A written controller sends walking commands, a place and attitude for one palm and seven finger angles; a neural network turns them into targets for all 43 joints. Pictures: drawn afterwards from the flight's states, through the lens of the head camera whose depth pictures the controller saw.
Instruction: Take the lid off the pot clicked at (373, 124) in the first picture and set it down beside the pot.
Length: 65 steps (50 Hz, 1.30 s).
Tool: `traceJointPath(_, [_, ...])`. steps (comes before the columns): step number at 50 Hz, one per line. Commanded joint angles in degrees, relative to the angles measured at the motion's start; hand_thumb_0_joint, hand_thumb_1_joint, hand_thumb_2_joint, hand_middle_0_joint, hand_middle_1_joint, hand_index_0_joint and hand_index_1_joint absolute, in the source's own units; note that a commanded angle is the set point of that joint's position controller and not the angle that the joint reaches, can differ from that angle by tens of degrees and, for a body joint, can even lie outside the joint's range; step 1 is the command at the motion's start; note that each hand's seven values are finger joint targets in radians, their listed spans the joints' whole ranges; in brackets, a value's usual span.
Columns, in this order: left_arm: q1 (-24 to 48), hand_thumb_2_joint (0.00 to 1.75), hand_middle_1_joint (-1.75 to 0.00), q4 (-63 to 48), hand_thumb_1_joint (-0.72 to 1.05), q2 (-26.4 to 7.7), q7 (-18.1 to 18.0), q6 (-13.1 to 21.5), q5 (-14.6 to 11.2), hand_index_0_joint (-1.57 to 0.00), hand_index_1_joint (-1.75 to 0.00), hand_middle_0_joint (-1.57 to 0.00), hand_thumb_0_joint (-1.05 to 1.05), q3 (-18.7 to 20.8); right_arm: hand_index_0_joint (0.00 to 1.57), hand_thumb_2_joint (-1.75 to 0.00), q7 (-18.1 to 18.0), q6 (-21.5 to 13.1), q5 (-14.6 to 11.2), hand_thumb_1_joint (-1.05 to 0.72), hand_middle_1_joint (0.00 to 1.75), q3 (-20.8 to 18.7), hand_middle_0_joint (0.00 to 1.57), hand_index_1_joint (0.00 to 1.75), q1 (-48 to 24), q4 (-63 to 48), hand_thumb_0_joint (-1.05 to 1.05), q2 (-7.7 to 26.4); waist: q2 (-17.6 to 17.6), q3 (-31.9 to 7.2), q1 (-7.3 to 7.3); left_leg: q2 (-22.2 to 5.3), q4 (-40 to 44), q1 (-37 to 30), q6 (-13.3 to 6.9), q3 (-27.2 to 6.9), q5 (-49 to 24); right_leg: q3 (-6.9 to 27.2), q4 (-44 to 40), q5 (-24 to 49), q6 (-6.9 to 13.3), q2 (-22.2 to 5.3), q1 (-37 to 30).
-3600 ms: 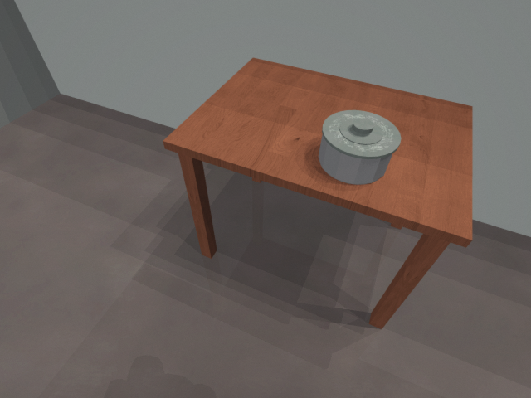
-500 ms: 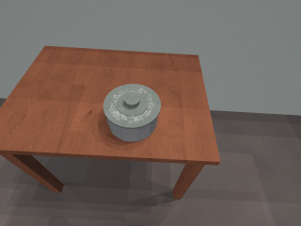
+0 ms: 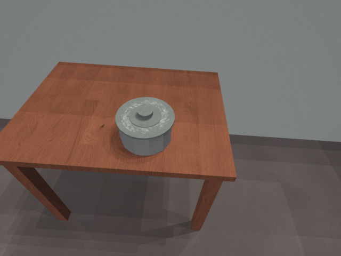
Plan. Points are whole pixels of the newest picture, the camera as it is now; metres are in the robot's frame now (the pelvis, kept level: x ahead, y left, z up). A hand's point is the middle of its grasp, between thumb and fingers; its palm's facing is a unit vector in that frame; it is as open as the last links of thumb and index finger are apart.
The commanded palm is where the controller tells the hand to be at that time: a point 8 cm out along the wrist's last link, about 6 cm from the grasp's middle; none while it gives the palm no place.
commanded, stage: come to a stop and stand still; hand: left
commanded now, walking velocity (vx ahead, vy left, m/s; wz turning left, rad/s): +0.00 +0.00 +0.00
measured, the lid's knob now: (145, 111) +0.55 +0.13 +0.00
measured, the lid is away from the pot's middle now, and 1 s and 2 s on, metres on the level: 0.00 0.00 0.00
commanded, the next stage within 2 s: look again from close up in 0.34 s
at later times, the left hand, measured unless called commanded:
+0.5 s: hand out of the picture -0.04 +0.17 -0.18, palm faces +0.03 -0.98 -0.17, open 7.4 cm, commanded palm none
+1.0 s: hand out of the picture +0.04 +0.20 -0.18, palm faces +0.01 -0.98 -0.21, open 7.3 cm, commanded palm none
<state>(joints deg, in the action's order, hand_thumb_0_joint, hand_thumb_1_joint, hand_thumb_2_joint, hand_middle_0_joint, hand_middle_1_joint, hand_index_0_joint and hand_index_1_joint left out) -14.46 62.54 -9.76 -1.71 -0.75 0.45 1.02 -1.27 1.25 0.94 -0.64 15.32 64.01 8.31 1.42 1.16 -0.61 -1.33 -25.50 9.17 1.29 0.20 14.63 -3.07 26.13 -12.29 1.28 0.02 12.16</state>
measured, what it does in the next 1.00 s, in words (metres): stands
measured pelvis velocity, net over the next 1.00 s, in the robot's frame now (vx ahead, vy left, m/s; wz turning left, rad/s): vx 0.03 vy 0.03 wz -0.02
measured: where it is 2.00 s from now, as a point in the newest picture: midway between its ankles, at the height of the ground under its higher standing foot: outside the picture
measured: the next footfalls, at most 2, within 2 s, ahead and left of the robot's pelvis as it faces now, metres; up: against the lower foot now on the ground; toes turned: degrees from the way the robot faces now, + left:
none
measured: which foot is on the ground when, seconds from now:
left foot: down 0.00-1.00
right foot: down 0.00-1.00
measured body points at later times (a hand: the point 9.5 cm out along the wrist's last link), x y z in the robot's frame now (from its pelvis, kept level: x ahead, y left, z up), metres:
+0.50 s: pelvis -0.01 +0.01 +0.00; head +0.00 +0.01 +0.45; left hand -0.04 +0.22 -0.16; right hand -0.04 -0.19 -0.17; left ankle -0.01 +0.13 -0.74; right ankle +0.02 -0.10 -0.74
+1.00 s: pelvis +0.03 +0.03 +0.00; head +0.03 +0.02 +0.45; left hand +0.04 +0.25 -0.16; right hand +0.02 -0.19 -0.17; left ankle -0.01 +0.13 -0.74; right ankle +0.02 -0.10 -0.74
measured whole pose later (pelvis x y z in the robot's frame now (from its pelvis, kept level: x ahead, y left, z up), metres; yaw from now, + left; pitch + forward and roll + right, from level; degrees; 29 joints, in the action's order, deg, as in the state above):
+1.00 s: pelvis +0.03 +0.03 +0.00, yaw -1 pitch +0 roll +0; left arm -16.6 61.0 -8.9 -2.3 1.0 0.6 -0.1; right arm -1.5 -1.8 0.6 0.3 17.6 61.8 8.5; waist -0.4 0.9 0.4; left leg 0.8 -28.1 9.4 -1.1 2.2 18.3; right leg -1.0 29.9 -16.0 -0.9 -2.1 13.4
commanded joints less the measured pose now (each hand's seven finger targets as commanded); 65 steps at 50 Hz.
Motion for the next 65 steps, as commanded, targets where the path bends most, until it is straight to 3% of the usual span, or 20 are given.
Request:
traceJointPath(1, [-3.1, 0.9, -0.3, -0.3, 0.9, -5.7, -0.2, 1.0, 0.2, -0.2, -0.3, -0.2, 0.0, 0.7, 0.2, -0.9, -0.5, -1.3, -0.1, -0.9, 0.3, -0.4, 0.2, 0.3, 0.6, -2.4, 0.0, 6.2, -5.8, 0.7, -0.82, -4.8, 9.2, 5.6, -2.3, -5.3, 1.1, 5.6, -6.7, -0.2, -0.4, -5.4, -3.8])
traceJointPath(5, [-3.6, 0.9, -0.3, 0.6, 0.9, -5.6, -0.1, 0.9, 0.3, -0.2, -0.3, -0.2, 0.0, 0.6, 0.2, -0.9, -0.5, -0.9, -0.1, -0.9, 0.3, -0.4, 0.2, 0.3, 3.5, -1.4, 0.0, 5.3, -2.3, 5.0, -0.32, -3.8, 10.1, 6.7, -2.5, -4.8, 7.2, 6.5, -8.9, -6.4, -0.3, -5.4, -0.1])
traceJointPath(8, [-4.5, 0.9, -0.3, 1.0, 0.9, -4.6, -0.2, 0.9, 0.4, -0.2, -0.3, -0.2, 0.0, 0.6, 0.2, -0.9, -0.5, -0.8, 0.1, -0.9, 0.3, -0.4, 0.2, 0.3, 5.1, -0.9, 0.0, 4.6, -1.6, 6.3, 0.02, -3.2, 9.6, 7.1, -2.5, -4.5, 8.2, 7.1, -9.4, -8.9, -0.4, -5.6, 2.1])
traceJointPath(10, [-5.2, 0.9, -0.3, 1.2, 0.9, -4.6, -0.2, 1.0, 0.3, -0.2, -0.3, -0.2, 0.0, 0.6, 0.2, -0.9, -0.5, -0.8, 0.0, -0.9, 0.3, -0.4, 0.2, 0.3, 5.9, -0.8, 0.0, 4.3, 1.1, 5.6, 0.02, -3.1, 9.0, 6.1, -2.7, -4.0, 7.2, 7.3, -10.1, -10.0, -0.3, -5.7, 2.5])
traceJointPath(21, [-7.9, 0.9, -0.3, 2.9, 0.9, -2.4, -0.4, 1.6, 0.3, -0.2, -0.3, -0.2, 0.0, 0.3, 0.2, -0.9, -0.8, -1.6, -0.2, -0.9, 0.3, 0.0, 0.2, 0.3, 8.0, 0.3, 0.0, 2.8, -2.0, 4.8, 0.32, -3.4, 8.4, 5.4, -2.7, -4.1, 3.3, 6.9, -8.2, -4.1, -0.1, -5.7, 2.6])
traceJointPath(22, [-11.4, 0.9, -0.3, 3.2, 0.9, -4.1, -2.4, 3.0, 1.0, -0.2, -0.3, -0.2, 0.0, -0.9, 0.2, -0.9, 0.3, -2.6, -0.3, -0.9, 0.3, 0.1, 0.2, 0.3, -0.2, -4.1, 0.0, 5.7, -2.7, 10.2, -2.72, -3.8, -3.0, 11.3, -0.5, 0.5, 1.2, 7.4, -6.0, 6.0, 0.0, -7.8, 4.1])
traceJointPath(23, [-9.3, 0.9, -0.3, 0.7, 0.9, -6.5, -1.9, 3.1, 0.7, -0.2, -0.3, -0.2, 0.0, -0.4, 0.2, -0.9, 0.5, -1.7, -0.2, -0.9, 0.3, 0.0, 0.2, 0.3, 3.5, -5.8, 0.0, 2.5, -1.3, 5.6, 0.89, -0.5, -4.5, 8.1, -0.9, -0.8, 6.7, 12.5, -10.1, -13.4, 1.8, -9.9, 7.2])
traceJointPath(24, [-6.9, 0.9, -0.3, -0.2, 0.9, -6.4, -1.4, 3.0, 0.8, -0.2, -0.3, -0.2, 0.0, 0.0, 0.2, -0.9, 0.5, -1.9, 0.1, -0.9, 0.3, -0.1, 0.2, 0.3, 6.8, -4.7, 0.0, 2.4, -1.8, 5.0, 2.39, -0.5, -3.7, 5.7, -1.7, -0.7, 4.9, 12.0, -9.5, -20.0, 2.7, -9.6, 10.6])
traceJointPath(25, [-6.2, 0.9, -0.3, -0.6, 0.9, -7.1, -1.0, 3.0, 0.8, -0.2, -0.3, -0.2, 0.0, 0.3, 0.2, -0.9, 0.6, -1.9, 0.3, -0.9, 0.3, -0.2, 0.2, 0.3, 9.4, -4.4, 0.0, 2.5, -2.6, -2.1, 2.82, -0.9, -3.4, 2.1, -2.2, -0.8, 2.9, 9.9, -6.6, -16.8, 3.1, -8.7, 9.2])
traceJointPath(26, [-6.2, 0.9, -0.3, -1.3, 0.9, -5.9, -1.0, 2.8, 0.6, -0.2, -0.3, -0.2, 0.0, 0.2, 0.2, -0.9, 0.5, -1.9, 0.2, -0.9, 0.3, -0.4, 0.2, 0.3, 9.9, -5.1, 0.0, 3.0, -2.4, -1.6, 2.92, -1.5, -2.7, 4.3, -2.4, -1.6, 5.3, 8.5, -5.2, -17.8, 2.5, -7.3, 9.1])
traceJointPath(28, [-7.0, 0.9, -0.3, -1.6, 0.9, -3.7, -0.9, 2.6, 0.6, -0.2, -0.3, -0.2, 0.0, -0.2, 0.2, -0.9, 0.4, -2.5, 0.1, -0.9, 0.3, -0.4, 0.2, 0.3, 8.5, -5.8, 0.0, 3.5, -3.8, 0.2, 2.05, -2.8, 1.2, 8.0, -3.3, -4.3, 5.6, 7.2, -1.9, -13.0, 1.8, -5.2, 7.0])
traceJointPath(31, [-8.1, 0.9, -0.3, -1.6, 0.9, -2.3, -0.6, 2.5, 0.7, -0.2, -0.3, -0.2, 0.0, -0.6, 0.2, -0.9, 0.1, -3.2, -0.2, -0.9, 0.3, -0.1, 0.2, 0.3, 6.6, -6.9, 0.0, 4.0, -4.7, 3.0, 0.6, -4.4, 4.5, 10.9, -4.1, -6.7, 4.7, 5.6, -0.2, -5.5, 1.4, -4.2, 4.3])
traceJointPath(34, [-8.4, 0.9, -0.3, -1.5, 0.9, -2.1, -0.7, 2.8, 0.5, -0.2, -0.3, -0.2, 0.0, -0.9, 0.2, -0.9, -0.1, -3.7, -0.5, -0.9, 0.3, 0.1, 0.2, 0.3, 7.0, -6.4, 0.0, 4.3, -0.7, 3.7, 0.62, -3.9, 4.0, 9.5, -4.0, -5.5, -1.3, 6.0, -0.3, -0.2, 1.3, -4.7, 2.7])
traceJointPath(35, [-8.1, 0.9, -0.3, -1.6, 0.9, -2.4, -0.6, 2.6, 0.4, -0.2, -0.3, -0.2, 0.0, -0.9, 0.2, -0.9, -0.2, -3.7, -0.5, -0.9, 0.3, 0.2, 0.2, 0.3, 6.8, -6.3, 0.0, 4.1, -2.1, 4.0, 0.37, -4.1, 4.6, 8.6, -4.1, -5.7, -1.9, 5.6, -0.5, 0.0, 1.2, -4.7, 3.2])
traceJointPath(38, [-7.9, 0.9, -0.3, -2.0, 0.9, -2.7, -0.7, 2.4, 0.5, -0.2, -0.3, -0.2, 0.0, -0.8, 0.2, -0.9, -0.3, -3.8, -0.5, -0.9, 0.3, 0.3, 0.2, 0.3, 6.8, -5.6, 0.0, 4.6, -1.7, 4.7, 0.49, -4.0, 4.4, 7.9, -3.9, -5.1, -4.8, 5.6, -0.1, 2.4, 1.0, -4.8, 2.5])
traceJointPath(45, [-7.1, 0.9, -0.3, -2.8, 0.9, -4.3, -0.7, 2.4, 0.2, -0.2, -0.3, -0.2, 0.0, -0.4, 0.2, -0.9, -0.6, -4.1, -0.4, -0.9, 0.3, 0.2, 0.2, 0.3, 6.2, -4.7, 0.0, 5.1, -1.1, 0.2, 0.35, -4.0, 3.0, 2.5, -3.6, -4.0, -13.3, 5.1, 0.5, 9.2, 1.0, -5.7, -0.2])
traceJointPath(57, [-6.2, 0.9, -0.3, -2.7, 0.9, -5.1, -0.8, 2.3, 0.2, -0.2, -0.3, -0.2, 0.0, -0.4, 0.2, -0.9, -0.8, -3.6, -0.4, -0.9, 0.3, 0.0, 0.2, 0.3, 4.6, -3.1, 0.0, 5.5, -2.7, 0.3, 0.56, -4.1, 2.3, -0.2, -2.9, -2.9, -15.9, 5.6, -0.3, 13.6, 1.2, -6.5, -0.9])
traceJointPath(60, [-6.0, 0.9, -0.3, -2.5, 0.9, -5.4, -0.8, 2.3, 0.2, -0.2, -0.3, -0.2, 0.0, -0.5, 0.2, -0.9, -0.8, -3.5, -0.5, -0.9, 0.3, 0.1, 0.2, 0.3, 4.4, -2.8, 0.0, 5.3, -0.9, 1.0, 0.5, -4.2, 3.0, -0.1, -3.0, -3.0, -14.8, 5.4, -0.9, 13.3, 1.2, -6.4, -1.0])
traceJointPath(65, [-6.2, 0.9, -0.3, -2.3, 0.9, -5.4, -0.7, 2.2, 0.2, -0.2, -0.3, -0.2, 0.0, -0.4, 0.2, -0.9, -0.8, -3.4, -0.5, -0.9, 0.3, 0.1, 0.2, 0.3, 4.0, -2.3, 0.0, 5.1, -1.5, 1.1, 0.37, -4.2, 3.5, -0.6, -2.9, -2.8, -14.1, 5.6, -1.7, 12.6, 1.2, -6.5, -1.3])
